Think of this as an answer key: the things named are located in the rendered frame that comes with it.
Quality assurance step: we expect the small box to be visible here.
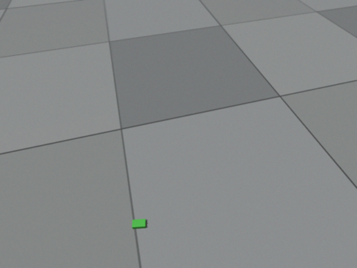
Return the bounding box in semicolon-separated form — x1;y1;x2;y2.
132;219;146;229

